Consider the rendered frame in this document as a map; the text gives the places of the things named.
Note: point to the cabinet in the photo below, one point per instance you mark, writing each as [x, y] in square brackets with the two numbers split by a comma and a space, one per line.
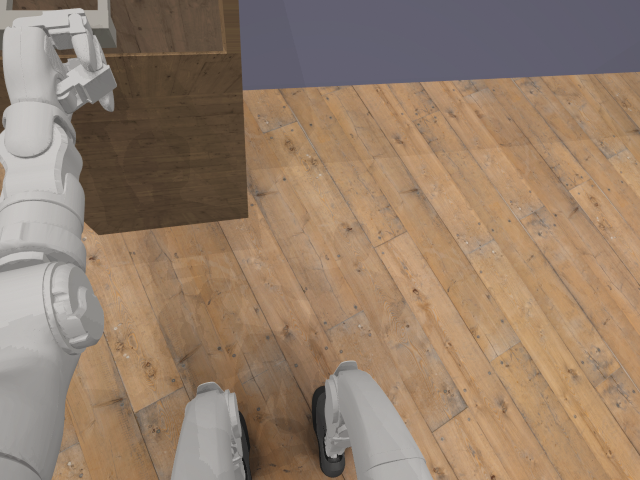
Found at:
[172, 152]

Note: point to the drawer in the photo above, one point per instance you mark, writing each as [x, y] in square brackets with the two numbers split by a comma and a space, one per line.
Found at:
[150, 26]

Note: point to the left robot shin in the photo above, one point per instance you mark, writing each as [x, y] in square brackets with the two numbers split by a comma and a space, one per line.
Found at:
[236, 449]

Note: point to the handle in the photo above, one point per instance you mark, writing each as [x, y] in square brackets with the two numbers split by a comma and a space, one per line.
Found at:
[100, 21]

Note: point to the left robot forearm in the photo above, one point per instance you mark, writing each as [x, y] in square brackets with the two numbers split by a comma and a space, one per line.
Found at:
[42, 202]

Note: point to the left robot hand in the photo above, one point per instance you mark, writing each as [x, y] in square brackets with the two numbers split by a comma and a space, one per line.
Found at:
[34, 72]

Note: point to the left robot upper arm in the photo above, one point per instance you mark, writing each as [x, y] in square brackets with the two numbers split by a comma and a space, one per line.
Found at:
[49, 315]

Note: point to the robot right foot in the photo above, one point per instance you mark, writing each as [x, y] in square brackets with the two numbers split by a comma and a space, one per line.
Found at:
[330, 466]

